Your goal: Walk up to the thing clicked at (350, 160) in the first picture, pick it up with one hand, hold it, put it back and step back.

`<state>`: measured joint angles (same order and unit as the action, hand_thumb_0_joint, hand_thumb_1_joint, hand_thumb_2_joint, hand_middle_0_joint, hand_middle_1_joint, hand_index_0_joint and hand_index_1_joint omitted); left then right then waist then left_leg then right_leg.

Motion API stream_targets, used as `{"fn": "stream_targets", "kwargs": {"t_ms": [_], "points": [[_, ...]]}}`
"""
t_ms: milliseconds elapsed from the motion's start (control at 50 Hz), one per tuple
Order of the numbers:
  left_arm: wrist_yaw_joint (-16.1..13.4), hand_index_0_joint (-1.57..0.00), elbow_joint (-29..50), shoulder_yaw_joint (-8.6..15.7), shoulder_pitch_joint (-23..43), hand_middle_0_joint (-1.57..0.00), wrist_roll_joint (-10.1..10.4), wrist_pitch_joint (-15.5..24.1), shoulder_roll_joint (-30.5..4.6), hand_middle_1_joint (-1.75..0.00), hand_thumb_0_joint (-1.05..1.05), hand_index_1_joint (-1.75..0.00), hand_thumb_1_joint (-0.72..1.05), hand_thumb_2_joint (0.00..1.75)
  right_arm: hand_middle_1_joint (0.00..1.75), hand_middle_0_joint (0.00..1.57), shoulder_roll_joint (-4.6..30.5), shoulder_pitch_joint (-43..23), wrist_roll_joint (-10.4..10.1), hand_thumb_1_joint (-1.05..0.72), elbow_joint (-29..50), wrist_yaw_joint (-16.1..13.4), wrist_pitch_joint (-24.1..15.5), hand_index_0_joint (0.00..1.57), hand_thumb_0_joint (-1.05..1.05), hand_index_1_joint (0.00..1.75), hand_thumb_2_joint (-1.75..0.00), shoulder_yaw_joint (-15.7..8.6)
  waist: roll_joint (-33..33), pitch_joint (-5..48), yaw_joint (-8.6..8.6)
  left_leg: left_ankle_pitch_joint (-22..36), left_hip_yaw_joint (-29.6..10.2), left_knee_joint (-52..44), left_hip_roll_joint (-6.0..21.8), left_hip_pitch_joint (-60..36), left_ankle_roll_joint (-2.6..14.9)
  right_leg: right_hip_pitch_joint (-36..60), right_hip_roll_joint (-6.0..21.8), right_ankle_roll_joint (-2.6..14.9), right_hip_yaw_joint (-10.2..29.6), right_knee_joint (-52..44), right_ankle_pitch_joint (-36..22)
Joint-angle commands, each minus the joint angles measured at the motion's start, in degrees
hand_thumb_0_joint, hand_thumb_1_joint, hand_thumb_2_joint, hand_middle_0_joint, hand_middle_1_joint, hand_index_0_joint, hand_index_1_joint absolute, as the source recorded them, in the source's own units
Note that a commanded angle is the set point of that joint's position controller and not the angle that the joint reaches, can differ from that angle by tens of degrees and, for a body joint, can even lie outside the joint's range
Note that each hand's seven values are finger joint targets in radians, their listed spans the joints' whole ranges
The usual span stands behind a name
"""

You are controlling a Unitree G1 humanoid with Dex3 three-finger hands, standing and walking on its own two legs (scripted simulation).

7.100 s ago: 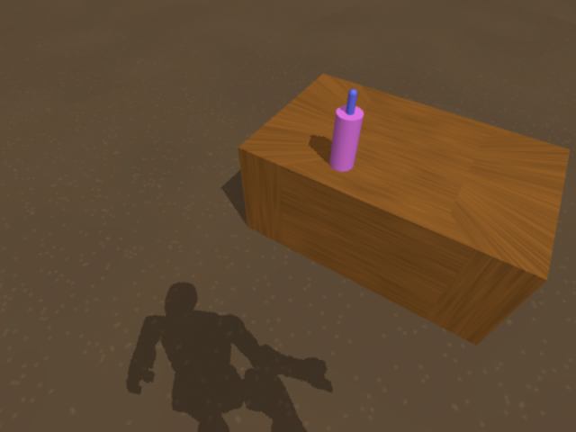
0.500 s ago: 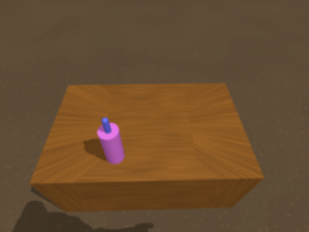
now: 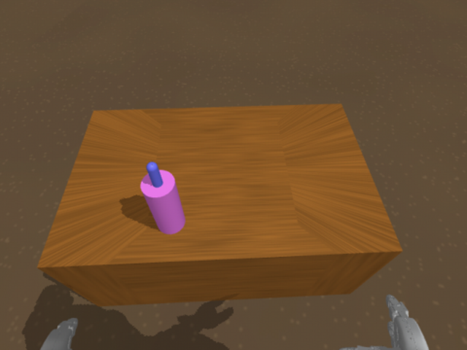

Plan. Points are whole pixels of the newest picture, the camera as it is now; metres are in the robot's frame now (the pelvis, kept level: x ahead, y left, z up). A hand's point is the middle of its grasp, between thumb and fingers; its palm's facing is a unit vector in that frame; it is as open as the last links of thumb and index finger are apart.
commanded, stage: go down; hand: left
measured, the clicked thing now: (162, 196) +0.50 +0.18 -0.17
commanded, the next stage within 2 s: none
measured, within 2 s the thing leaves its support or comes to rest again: neither
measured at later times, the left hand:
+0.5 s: hand (87, 338) +0.18 +0.27 -0.11, palm faces +0.07 -0.95 -0.31, open 17.5 cm
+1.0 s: hand (75, 339) +0.17 +0.28 -0.10, palm faces +0.11 -0.95 -0.31, open 17.6 cm
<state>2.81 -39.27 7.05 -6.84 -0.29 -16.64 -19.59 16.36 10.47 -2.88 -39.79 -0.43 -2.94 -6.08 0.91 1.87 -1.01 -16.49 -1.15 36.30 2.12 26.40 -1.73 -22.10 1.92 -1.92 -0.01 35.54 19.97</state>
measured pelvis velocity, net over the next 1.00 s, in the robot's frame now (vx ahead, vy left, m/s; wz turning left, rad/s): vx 0.02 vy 0.00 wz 0.01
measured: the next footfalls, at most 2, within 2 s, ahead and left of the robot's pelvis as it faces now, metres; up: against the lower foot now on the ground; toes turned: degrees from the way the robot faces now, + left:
none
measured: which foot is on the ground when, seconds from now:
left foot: down 0.00-1.00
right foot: down 0.00-1.00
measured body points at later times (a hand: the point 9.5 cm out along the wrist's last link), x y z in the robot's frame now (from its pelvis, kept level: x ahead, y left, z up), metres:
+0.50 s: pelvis +0.02 +0.00 -0.02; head +0.06 +0.01 +0.43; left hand +0.17 +0.32 -0.09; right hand +0.18 -0.27 -0.09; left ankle +0.02 +0.14 -0.72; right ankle -0.02 -0.14 -0.72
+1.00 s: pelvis +0.02 +0.00 -0.04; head +0.05 +0.01 +0.41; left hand +0.16 +0.33 -0.07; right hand +0.17 -0.25 -0.07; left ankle +0.02 +0.14 -0.72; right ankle -0.02 -0.14 -0.72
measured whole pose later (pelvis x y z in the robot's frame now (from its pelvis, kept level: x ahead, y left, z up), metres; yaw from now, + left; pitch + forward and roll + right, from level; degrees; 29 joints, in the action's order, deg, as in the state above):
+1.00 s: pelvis +0.02 +0.00 -0.04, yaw +1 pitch +11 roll -1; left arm 8.1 -7.1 14.5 -21.9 2.1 -26.5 -22.2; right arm 13.8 25.1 -2.1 -11.1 -3.6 -3.5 -3.8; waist 0.7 9.0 -1.4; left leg -26.7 -2.4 54.4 2.0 39.0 -1.7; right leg -33.5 2.0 -2.4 -0.6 52.4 30.0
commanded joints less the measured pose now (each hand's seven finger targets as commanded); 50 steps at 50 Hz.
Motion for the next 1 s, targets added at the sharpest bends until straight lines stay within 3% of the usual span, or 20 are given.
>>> {"fn": "stream_targets", "kwargs": {"t_ms": [0,140,160,200,320,440,500,560,620,640,660,680,720,740,800,900,920,940,960,980], "points": [[-0.9,-0.08,13.4,5.4,5.3,-0.07,-0.7,2.2,-12.7,-0.06,0.00,-0.06,-0.59,0.04,0.05,0.05,10.3,-5.0,0.6,0.47,12.2,-1.6,-4.0,0.05,0.00,0.05,-0.06,-4.3,0.1,12.5,0.10,10.4,2.4,-2.4,-2.1,-7.8,1.85,1.1,-2.1,1.88,-2.0,-3.3,-11.9],[-1.4,-0.08,17.0,6.2,-1.7,-0.08,-0.3,1.5,-11.1,-0.06,0.00,-0.07,-0.61,0.04,0.05,0.05,8.8,-1.5,1.2,0.48,12.9,-2.9,-5.5,0.05,0.00,0.05,-0.06,-4.2,2.4,14.4,0.34,14.9,1.8,0.3,-1.8,-7.9,1.41,1.3,-2.1,1.82,-2.4,0.1,-16.0],[-1.3,-0.08,16.8,7.3,-2.8,-0.08,-0.3,0.9,-12.0,-0.06,0.00,-0.07,-0.61,0.04,0.05,0.05,9.0,-0.8,1.2,0.49,13.9,-3.0,-5.4,0.05,0.00,0.05,-0.05,-4.2,1.7,14.2,0.44,15.7,1.7,0.5,-1.7,-7.8,1.45,1.5,-2.1,1.76,-2.6,0.3,-16.7],[-0.7,-0.08,17.0,6.8,-5.0,-0.08,-0.1,-0.4,-11.0,-0.06,0.00,-0.06,-0.61,0.03,0.05,0.05,8.0,1.1,1.2,0.50,13.9,-2.7,-5.1,0.05,0.00,0.05,-0.05,-3.6,2.5,12.8,0.20,16.9,1.7,0.9,-1.4,-6.9,1.23,0.2,-2.4,1.81,-2.9,0.9,-17.0],[1.2,-0.08,21.8,7.0,-3.3,-0.07,0.2,-3.0,-12.0,-0.06,0.00,-0.06,-0.61,0.03,0.05,0.05,7.2,3.6,0.7,0.52,17.0,-2.4,-4.5,0.05,0.00,0.05,-0.04,-3.5,0.9,9.1,-0.44,12.8,2.1,2.2,-2.0,-4.0,1.58,-3.4,-2.0,1.45,-2.9,1.1,-14.6],[2.4,-0.07,26.9,8.8,-5.5,-0.07,-0.1,-4.2,-13.3,-0.06,0.00,-0.06,-0.61,0.03,0.05,0.05,7.2,5.4,0.8,0.53,22.4,-2.2,-4.4,0.05,0.00,0.05,-0.04,-4.0,2.4,13.2,0.08,16.8,1.5,4.7,-1.8,-5.0,1.55,-4.0,-1.9,1.35,-2.9,3.7,-16.9],[2.3,-0.06,28.5,9.8,-7.1,-0.06,0.2,-4.2,-13.1,-0.06,0.00,-0.07,-0.61,0.05,0.05,0.05,6.5,5.3,0.9,0.54,24.9,-2.4,-4.8,0.05,0.00,0.05,-0.04,-3.5,1.6,13.1,0.57,15.4,1.5,6.0,-1.9,-3.4,1.68,-4.1,-1.7,1.10,-2.8,4.4,-16.4],[2.5,-0.06,31.4,10.4,-7.0,-0.07,0.5,-4.3,-13.6,-0.06,0.00,-0.07,-0.61,0.07,0.05,0.05,6.2,7.0,0.9,0.52,27.3,-2.6,-4.5,0.05,0.00,0.05,-0.05,-3.2,1.6,14.0,-0.39,13.2,1.6,7.0,-2.1,-2.4,1.79,-5.3,-1.6,1.02,-2.4,5.2,-14.9],[2.9,-0.06,33.2,10.9,-9.7,-0.07,0.9,-4.7,-13.3,-0.06,0.00,-0.07,-0.61,0.06,0.05,0.05,5.6,7.8,1.0,0.51,29.3,-2.8,-4.4,0.05,0.00,0.05,-0.05,-2.3,2.3,13.8,0.39,12.4,1.5,7.6,-2.1,-1.3,1.62,-6.2,-1.7,1.23,-2.6,6.2,-13.5],[3.0,-0.06,33.7,11.5,-9.7,-0.07,1.0,-4.9,-13.8,-0.06,0.00,-0.07,-0.61,0.06,0.05,0.05,6.4,8.1,1.0,0.53,30.5,-3.1,-4.4,0.05,0.00,0.05,-0.05,-3.2,1.3,13.9,-0.02,11.9,1.2,7.6,-1.9,-1.0,1.70,-6.6,-1.9,1.15,-2.8,6.4,-12.8],[3.1,-0.06,34.4,11.3,-10.2,-0.07,1.2,-5.1,-13.5,-0.05,0.00,-0.07,-0.61,0.06,0.05,0.05,5.2,9.7,1.1,0.53,29.7,-2.9,-4.3,0.05,0.00,0.05,-0.05,-2.3,2.3,13.5,0.41,11.8,1.3,8.0,-1.9,-0.3,1.59,-6.7,-1.8,1.20,-2.8,6.9,-12.7],[3.0,-0.06,35.1,12.0,-10.5,-0.07,1.2,-5.4,-14.3,-0.06,0.00,-0.07,-0.61,0.06,0.05,0.05,6.1,8.7,0.9,0.53,31.7,-3.1,-4.3,0.05,0.00,0.05,-0.05,-2.8,3.0,13.6,0.49,10.8,1.3,8.0,-2.1,0.3,1.49,-7.1,-1.8,1.34,-2.7,7.1,-11.8],[3.4,-0.06,37.1,11.3,-10.0,-0.07,1.3,-5.8,-13.5,-0.05,0.00,-0.07,-0.60,0.06,0.05,0.05,5.5,10.9,0.9,0.52,31.8,-3.3,-3.9,0.05,0.00,0.05,-0.05,-2.9,2.8,12.5,-0.14,9.4,1.3,8.2,-2.0,1.0,1.44,-9.0,-2.0,1.27,-2.9,7.4,-10.4],[3.3,-0.06,35.2,12.4,-12.4,-0.07,1.2,-6.3,-13.9,-0.05,0.00,-0.06,-0.61,0.06,0.05,0.05,7.0,9.2,0.9,0.52,35.1,-3.5,-4.2,0.05,0.00,0.05,-0.05,-4.0,1.6,12.7,-0.24,8.7,1.1,8.2,-1.9,1.5,1.48,-9.0,-2.1,1.36,-3.0,7.6,-9.5],[4.1,-0.06,39.7,12.4,-11.5,-0.07,1.6,-6.7,-14.6,-0.05,0.00,-0.07,-0.60,0.06,0.05,0.05,5.2,12.2,0.8,0.52,34.6,-3.6,-3.7,0.05,0.00,0.05,-0.05,-2.3,3.1,12.5,0.25,9.0,1.3,9.2,-2.2,2.0,1.43,-10.1,-1.9,1.28,-2.9,8.3,-10.0],[4.6,-0.05,40.9,13.9,-13.7,-0.07,2.0,-7.5,-15.2,-0.05,0.00,-0.06,-0.60,0.06,0.05,0.05,5.4,13.4,0.7,0.51,39.5,-3.8,-3.7,0.05,0.00,0.05,-0.06,-2.2,2.4,13.7,-0.18,10.2,0.8,10.4,-1.8,2.2,1.57,-11.0,-2.2,1.26,-3.2,9.8,-10.0],[4.7,-0.05,42.2,13.2,-13.3,-0.07,2.1,-7.5,-14.7,-0.04,0.00,-0.06,-0.60,0.05,0.05,0.05,5.1,14.5,0.7,0.51,39.5,-3.9,-3.6,0.05,0.00,0.05,-0.06,-2.1,3.1,13.8,-0.39,10.7,1.0,10.9,-1.9,2.1,1.60,-11.1,-2.0,1.20,-3.0,10.0,-10.9],[4.8,-0.06,44.2,13.8,-11.9,-0.07,2.4,-7.3,-15.4,-0.05,0.00,-0.07,-0.60,0.06,0.05,0.05,4.7,14.9,0.7,0.51,39.1,-4.0,-3.5,0.05,0.00,0.05,-0.06,-1.7,3.6,13.3,-0.16,9.9,1.1,11.0,-2.0,2.6,1.54,-11.6,-2.0,1.11,-2.9,10.1,-10.3],[4.8,-0.05,43.1,14.2,-13.2,-0.07,2.2,-7.5,-15.4,-0.05,0.00,-0.07,-0.61,0.06,0.05,0.05,6.0,13.3,0.6,0.51,41.7,-4.2,-3.9,0.05,0.00,0.05,-0.06,-2.9,3.2,13.3,-0.34,9.2,0.8,10.7,-1.9,2.7,1.44,-11.6,-2.2,1.32,-3.2,10.4,-9.2],[4.9,-0.05,44.3,14.4,-12.4,-0.07,2.5,-7.5,-15.8,-0.04,0.00,-0.06,-0.60,0.05,0.05,0.05,5.1,14.8,0.7,0.52,40.5,-4.4,-3.7,0.05,0.00,0.05,-0.05,-2.1,3.3,12.7,-0.19,8.4,1.1,11.2,-2.2,3.4,1.53,-12.5,-2.0,1.11,-2.9,10.1,-9.0]]}}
